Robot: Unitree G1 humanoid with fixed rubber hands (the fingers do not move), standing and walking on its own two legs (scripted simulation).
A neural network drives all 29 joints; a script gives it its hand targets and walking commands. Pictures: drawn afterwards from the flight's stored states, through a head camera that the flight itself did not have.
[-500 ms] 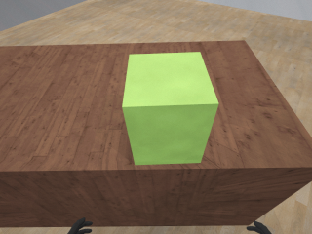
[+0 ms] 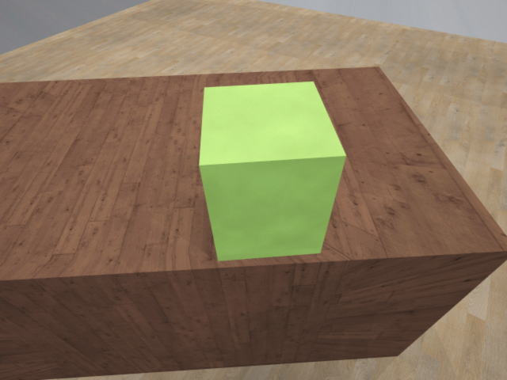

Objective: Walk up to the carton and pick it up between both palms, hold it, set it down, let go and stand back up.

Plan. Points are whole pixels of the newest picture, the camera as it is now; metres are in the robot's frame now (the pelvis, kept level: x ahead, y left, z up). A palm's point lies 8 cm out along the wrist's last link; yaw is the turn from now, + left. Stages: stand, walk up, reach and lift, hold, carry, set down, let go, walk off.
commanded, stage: stand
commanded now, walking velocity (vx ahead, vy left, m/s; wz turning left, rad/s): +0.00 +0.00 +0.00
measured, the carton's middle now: (264, 173) +0.46 +0.00 +0.07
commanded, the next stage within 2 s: none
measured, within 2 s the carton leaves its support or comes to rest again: neither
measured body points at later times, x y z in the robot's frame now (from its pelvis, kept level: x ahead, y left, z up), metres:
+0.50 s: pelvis -0.01 +0.01 +0.00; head -0.01 +0.00 +0.45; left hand +0.02 +0.25 -0.14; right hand +0.02 -0.24 -0.14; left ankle +0.00 +0.10 -0.73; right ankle +0.03 -0.12 -0.73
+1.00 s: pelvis +0.00 +0.01 +0.01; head -0.01 +0.01 +0.45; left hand +0.02 +0.23 -0.15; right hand -0.01 -0.23 -0.15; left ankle +0.00 +0.10 -0.73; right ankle +0.03 -0.12 -0.73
